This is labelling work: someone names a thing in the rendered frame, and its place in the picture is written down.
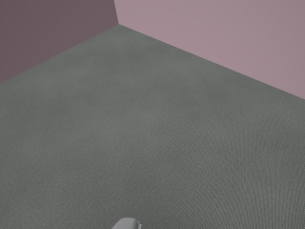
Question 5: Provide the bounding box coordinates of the robot left thigh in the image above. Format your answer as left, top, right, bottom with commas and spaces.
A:
112, 218, 142, 229

